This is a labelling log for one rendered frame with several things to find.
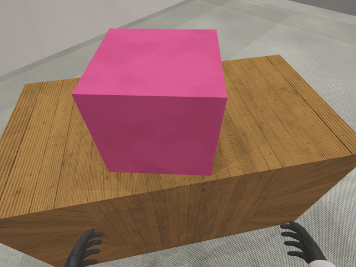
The pedestal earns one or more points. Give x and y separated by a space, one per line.
281 148

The left robot hand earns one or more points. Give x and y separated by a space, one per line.
79 252

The carton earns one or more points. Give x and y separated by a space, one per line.
153 100

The right robot hand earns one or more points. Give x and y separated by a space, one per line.
311 250

